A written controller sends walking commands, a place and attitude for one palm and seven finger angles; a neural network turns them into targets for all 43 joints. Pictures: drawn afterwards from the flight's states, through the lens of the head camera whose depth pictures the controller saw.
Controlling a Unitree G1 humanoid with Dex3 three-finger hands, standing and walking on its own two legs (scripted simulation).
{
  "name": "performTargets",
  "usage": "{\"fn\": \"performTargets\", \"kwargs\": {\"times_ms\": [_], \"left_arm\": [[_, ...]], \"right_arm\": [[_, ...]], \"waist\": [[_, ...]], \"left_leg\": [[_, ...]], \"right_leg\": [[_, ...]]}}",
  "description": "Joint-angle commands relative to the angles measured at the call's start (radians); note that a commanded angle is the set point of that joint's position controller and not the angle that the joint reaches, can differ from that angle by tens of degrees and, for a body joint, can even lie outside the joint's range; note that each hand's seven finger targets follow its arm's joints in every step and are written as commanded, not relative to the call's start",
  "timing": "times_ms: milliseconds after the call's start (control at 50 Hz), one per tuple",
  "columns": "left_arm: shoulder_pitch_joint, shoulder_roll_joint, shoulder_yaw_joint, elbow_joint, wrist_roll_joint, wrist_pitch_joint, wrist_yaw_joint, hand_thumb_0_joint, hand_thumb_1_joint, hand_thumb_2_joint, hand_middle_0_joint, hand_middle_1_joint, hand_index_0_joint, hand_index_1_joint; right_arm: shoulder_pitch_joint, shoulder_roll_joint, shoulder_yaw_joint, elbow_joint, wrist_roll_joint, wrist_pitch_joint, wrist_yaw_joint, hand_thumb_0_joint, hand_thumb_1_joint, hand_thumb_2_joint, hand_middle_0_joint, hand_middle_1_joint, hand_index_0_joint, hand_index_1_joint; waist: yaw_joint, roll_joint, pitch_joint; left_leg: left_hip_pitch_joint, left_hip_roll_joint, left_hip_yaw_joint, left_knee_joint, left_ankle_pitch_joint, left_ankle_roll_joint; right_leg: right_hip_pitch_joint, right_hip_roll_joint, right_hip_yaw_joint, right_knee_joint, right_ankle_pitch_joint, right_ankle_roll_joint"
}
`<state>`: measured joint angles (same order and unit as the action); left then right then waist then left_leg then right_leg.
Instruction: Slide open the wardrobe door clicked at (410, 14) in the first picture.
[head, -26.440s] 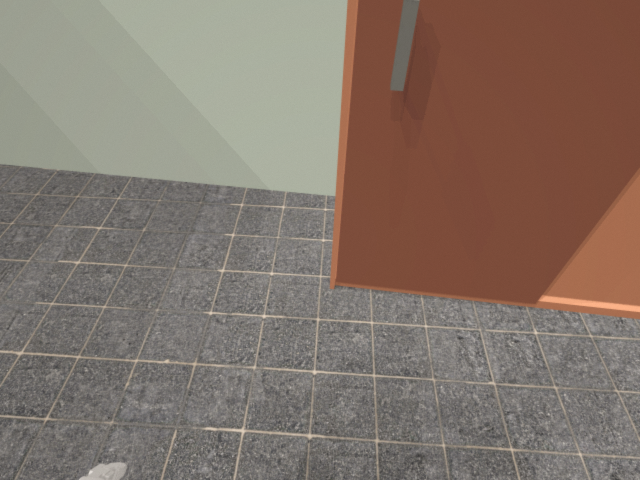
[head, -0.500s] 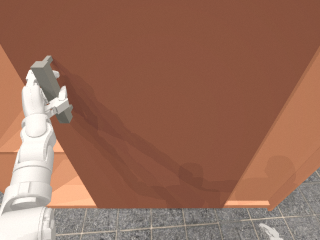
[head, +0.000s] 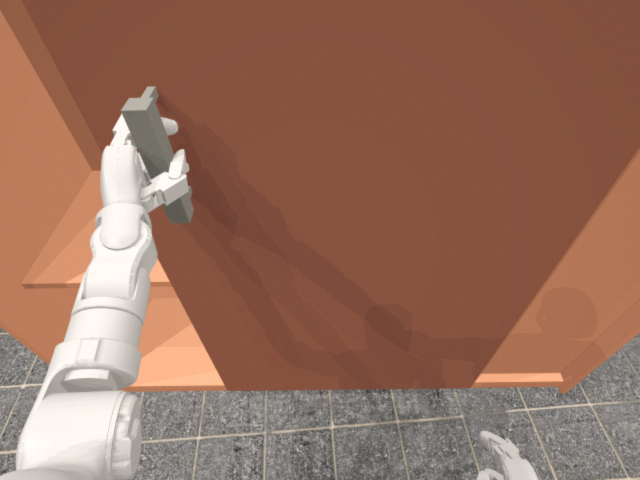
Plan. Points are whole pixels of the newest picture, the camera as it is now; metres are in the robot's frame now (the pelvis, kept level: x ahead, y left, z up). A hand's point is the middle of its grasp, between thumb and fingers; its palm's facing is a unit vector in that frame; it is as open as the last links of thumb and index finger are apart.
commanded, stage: stop walking and hold the door there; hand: left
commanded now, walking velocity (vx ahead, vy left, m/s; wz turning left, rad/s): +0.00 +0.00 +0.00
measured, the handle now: (167, 157) +0.46 +0.24 +0.17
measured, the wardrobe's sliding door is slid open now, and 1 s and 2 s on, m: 0.42 0.42 0.42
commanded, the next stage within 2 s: loosen the grip on the handle in 0.86 s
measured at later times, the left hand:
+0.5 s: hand (176, 178) +0.41 +0.21 +0.18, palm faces +0.26 -0.96 -0.12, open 6.3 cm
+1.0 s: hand (174, 176) +0.42 +0.22 +0.18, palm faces +0.26 -0.95 -0.18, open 6.6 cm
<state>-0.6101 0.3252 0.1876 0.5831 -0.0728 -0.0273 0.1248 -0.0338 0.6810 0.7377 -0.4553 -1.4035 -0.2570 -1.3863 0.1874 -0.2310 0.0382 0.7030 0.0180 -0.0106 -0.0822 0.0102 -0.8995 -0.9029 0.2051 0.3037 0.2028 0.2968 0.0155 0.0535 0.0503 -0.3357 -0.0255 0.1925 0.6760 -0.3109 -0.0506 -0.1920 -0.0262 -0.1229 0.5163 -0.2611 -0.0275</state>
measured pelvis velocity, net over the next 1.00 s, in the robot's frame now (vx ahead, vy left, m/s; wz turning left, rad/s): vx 0.01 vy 0.01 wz -0.01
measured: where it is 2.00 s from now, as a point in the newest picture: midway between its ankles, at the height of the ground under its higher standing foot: outside the picture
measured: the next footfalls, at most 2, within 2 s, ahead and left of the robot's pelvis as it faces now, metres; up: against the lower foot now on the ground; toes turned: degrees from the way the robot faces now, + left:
left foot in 0.08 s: +0.10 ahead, +0.12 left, +0.00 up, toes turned +5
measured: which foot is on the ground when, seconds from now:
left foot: up 0.00-0.06, down 0.08-1.00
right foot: down 0.00-1.00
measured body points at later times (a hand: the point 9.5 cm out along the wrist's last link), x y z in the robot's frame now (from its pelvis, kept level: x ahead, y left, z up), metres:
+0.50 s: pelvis +0.00 +0.02 +0.00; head +0.00 +0.02 +0.45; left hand +0.39 +0.26 +0.18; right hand +0.14 -0.22 -0.11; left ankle +0.06 +0.11 -0.73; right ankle +0.00 -0.11 -0.73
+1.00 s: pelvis +0.01 +0.01 +0.00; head +0.01 +0.01 +0.45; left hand +0.40 +0.27 +0.19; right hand +0.15 -0.24 -0.09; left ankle +0.06 +0.11 -0.73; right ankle +0.00 -0.11 -0.73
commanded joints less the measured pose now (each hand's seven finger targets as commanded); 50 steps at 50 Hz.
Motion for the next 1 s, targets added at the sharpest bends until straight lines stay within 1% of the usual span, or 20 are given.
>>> {"fn": "performTargets", "kwargs": {"times_ms": [0,20,40,60,80,100,120,140,160,200,280,400,480,660,800,860,920,940,960,980], "left_arm": [[-0.448,0.161,-0.016,-0.305,0.026,-0.076,-0.028,0.0,0.9,0.9,-0.45,-1.4,-0.45,-1.4],[-0.442,0.199,0.017,-0.312,0.03,-0.085,-0.019,0.0,0.9,0.9,-0.45,-1.4,-0.45,-1.4],[-0.428,0.237,0.036,-0.357,0.032,-0.09,-0.014,0.0,0.9,0.9,-0.45,-1.4,-0.45,-1.4],[-0.395,0.241,0.052,-0.366,0.028,-0.091,-0.007,0.0,0.9,0.9,-0.45,-1.4,-0.45,-1.4],[-0.408,0.184,-0.001,-0.395,0.018,-0.089,-0.011,0.0,0.9,0.9,-0.45,-1.4,-0.45,-1.4],[-0.385,0.105,-0.052,-0.361,0.001,-0.08,-0.023,0.0,0.9,0.9,-0.45,-1.4,-0.45,-1.4],[-0.363,0.08,-0.057,-0.308,0.001,-0.074,-0.023,0.0,0.9,0.9,-0.45,-1.4,-0.45,-1.4],[-0.382,0.125,-0.025,-0.325,0.001,-0.075,-0.018,0.0,0.9,0.9,-0.45,-1.4,-0.45,-1.4],[-0.389,0.183,0.022,-0.317,0.015,-0.08,-0.008,0.0,0.9,0.9,-0.45,-1.4,-0.45,-1.4],[-0.394,0.175,0.016,-0.333,0.015,-0.095,-0.005,0.0,0.9,0.9,-0.45,-1.4,-0.45,-1.4],[-0.397,0.105,-0.055,-0.341,0.015,-0.094,-0.016,0.0,0.9,0.9,-0.45,-1.4,-0.45,-1.4],[-0.362,0.177,0.006,-0.294,0.02,-0.099,-0.008,0.0,0.9,0.9,-0.45,-1.4,-0.45,-1.4],[-0.357,0.156,-0.018,-0.299,0.018,-0.098,-0.015,0.0,0.9,0.9,-0.45,-1.4,-0.45,-1.4],[-0.299,0.211,0.03,-0.295,0.017,-0.094,-0.011,0.0,0.9,0.9,-0.45,-1.4,-0.45,-1.4],[-0.278,0.19,0.015,-0.312,0.012,-0.093,-0.013,0.0,0.9,0.9,-0.45,-1.4,-0.45,-1.4],[-0.271,0.248,0.061,-0.321,0.016,-0.094,-0.007,0.0,0.9,0.9,-0.45,-1.4,-0.45,-1.4],[-0.265,0.204,0.029,-0.331,0.011,-0.095,-0.012,0.0,0.9,0.9,-0.45,-1.4,-0.45,-1.4],[-0.983,0.697,0.348,-0.407,0.109,-0.153,0.016,0.0,0.9,0.9,-0.45,-1.4,-0.45,-1.4],[-0.696,0.325,0.134,-0.063,0.135,-0.038,-0.068,0.0,0.779,0.842,-0.45,-1.4,-0.45,-1.4],[-0.549,0.24,0.109,-0.109,0.06,-0.035,-0.06,0.0,0.658,0.783,-0.45,-1.4,-0.45,-1.4]], "right_arm": [[-0.039,-0.142,-0.057,-0.144,0.018,-0.063,-0.021,0.0,-0.9,-0.9,0.2,0.3,0.2,0.3],[-0.045,-0.143,-0.048,-0.127,0.008,-0.059,-0.029,0.0,-0.9,-0.9,0.2,0.3,0.2,0.3],[-0.064,-0.165,-0.057,-0.127,0.007,-0.063,-0.035,0.0,-0.9,-0.9,0.2,0.3,0.2,0.3],[-0.08,-0.176,-0.064,-0.14,0.005,-0.061,-0.035,0.0,-0.9,-0.9,0.2,0.3,0.2,0.3],[-0.098,-0.16,-0.061,-0.154,0.009,-0.055,-0.028,0.0,-0.9,-0.9,0.2,0.3,0.2,0.3],[-0.101,-0.147,-0.062,-0.158,0.019,-0.055,-0.021,0.0,-0.9,-0.9,0.2,0.3,0.2,0.3],[-0.087,-0.147,-0.054,-0.152,0.012,-0.062,-0.026,0.0,-0.9,-0.9,0.2,0.3,0.2,0.3],[-0.092,-0.153,-0.05,-0.147,0.007,-0.066,-0.036,0.0,-0.9,-0.9,0.2,0.3,0.2,0.3],[-0.076,-0.178,-0.06,-0.129,0.002,-0.068,-0.041,0.0,-0.9,-0.9,0.2,0.3,0.2,0.3],[-0.079,-0.171,-0.063,-0.128,0.007,-0.075,-0.041,0.0,-0.9,-0.9,0.2,0.3,0.2,0.3],[-0.095,-0.157,-0.062,-0.131,0.004,-0.082,-0.036,0.0,-0.9,-0.9,0.2,0.3,0.2,0.3],[-0.079,-0.155,-0.061,-0.114,0.006,-0.078,-0.038,0.0,-0.9,-0.9,0.2,0.3,0.2,0.3],[-0.077,-0.148,-0.057,-0.118,0.01,-0.074,-0.038,0.0,-0.9,-0.9,0.2,0.3,0.2,0.3],[-0.083,-0.153,-0.06,-0.127,0.017,-0.057,-0.042,0.0,-0.9,-0.9,0.2,0.3,0.2,0.3],[-0.092,-0.145,-0.056,-0.142,0.018,-0.049,-0.043,0.0,-0.9,-0.9,0.2,0.3,0.2,0.3],[-0.086,-0.159,-0.062,-0.142,0.018,-0.047,-0.044,0.0,-0.9,-0.9,0.2,0.3,0.2,0.3],[-0.092,-0.146,-0.057,-0.147,0.018,-0.048,-0.043,0.0,-0.9,-0.9,0.2,0.3,0.2,0.3],[0.005,-0.075,-0.016,-0.203,0.053,-0.077,-0.028,0.0,-0.9,-0.9,0.2,0.3,0.2,0.3],[0.055,-0.124,-0.108,-0.078,-0.02,-0.13,-0.007,0.0,-0.9,-0.9,0.2,0.3,0.2,0.3],[0.107,-0.153,-0.116,-0.096,0.006,-0.138,0.011,0.0,-0.9,-0.9,0.2,0.3,0.2,0.3]], "waist": [[-0.026,-0.211,-0.305],[-0.033,-0.126,-0.343],[-0.029,0.014,-0.372],[-0.009,0.165,-0.397],[0.002,0.212,-0.39],[0.001,0.182,-0.331],[-0.007,0.146,-0.277],[-0.012,0.115,-0.249],[-0.006,0.056,-0.245],[-0.007,0.019,-0.318],[-0.015,0.06,-0.335],[-0.009,-0.011,-0.337],[-0.014,-0.044,-0.349],[-0.011,-0.025,-0.337],[-0.012,-0.036,-0.324],[-0.008,-0.015,-0.336],[-0.01,-0.021,-0.341],[-0.028,0.087,-0.141],[-0.072,-0.138,-0.296],[-0.1,-0.248,-0.301]], "left_leg": [[0.013,0.11,-0.219,-0.083,-0.099,0.034],[0.113,0.096,-0.161,-0.186,0.111,0.036],[0.222,0.151,-0.204,-0.238,0.402,0.058],[0.304,0.239,-0.327,-0.22,0.597,0.107],[0.296,0.287,-0.371,-0.251,0.57,0.135],[0.225,0.308,-0.359,-0.313,0.226,0.132],[0.144,0.3,-0.393,-0.387,-0.012,0.133],[0.122,0.295,-0.418,-0.418,-0.031,0.137],[0.127,0.299,-0.412,-0.398,0.074,0.134],[0.221,0.262,-0.316,-0.302,0.259,0.102],[0.222,0.229,-0.252,-0.305,0.205,0.071],[0.21,0.221,-0.228,-0.253,0.254,0.07],[0.216,0.207,-0.207,-0.214,0.312,0.06],[0.206,0.202,-0.201,-0.192,0.362,0.061],[0.202,0.197,-0.199,-0.189,0.357,0.063],[0.203,0.202,-0.207,-0.195,0.382,0.064],[0.215,0.199,-0.199,-0.19,0.376,0.064],[0.151,0.105,-0.196,-0.332,0.027,0.072],[0.219,0.059,-0.156,-0.255,0.304,0.067],[0.252,0.065,-0.179,-0.23,0.381,0.075]], "right_leg": [[0.164,-0.283,0.175,-0.034,0.457,-0.103],[0.127,-0.229,0.121,0.018,0.379,-0.063],[0.058,-0.153,0.077,0.098,0.29,-0.011],[-0.037,-0.058,0.063,0.138,0.139,0.032],[-0.06,-0.022,0.094,0.14,-0.129,0.041],[-0.056,-0.01,0.105,0.102,-0.257,0.038],[-0.044,0.002,0.088,0.071,-0.242,0.035],[-0.032,0.007,0.084,0.055,-0.19,0.038],[-0.021,0.006,0.084,0.033,-0.129,0.036],[0.008,-0.016,0.1,-0.057,-0.026,0.03],[-0.009,-0.044,0.115,-0.065,-0.022,0.027],[-0.008,-0.074,0.143,-0.098,0.064,0.022],[-0.008,-0.098,0.152,-0.097,0.135,0.018],[-0.004,-0.107,0.154,-0.093,0.199,0.018],[-0.009,-0.103,0.152,-0.106,0.189,0.021],[0.007,-0.099,0.148,-0.097,0.201,0.021],[0.001,-0.098,0.151,-0.104,0.201,0.023],[-0.031,-0.012,0.173,-0.086,-0.101,0.05],[-0.078,0.033,0.079,-0.073,0.177,-0.016],[-0.072,0.068,0.052,-0.077,0.244,0.002]]}}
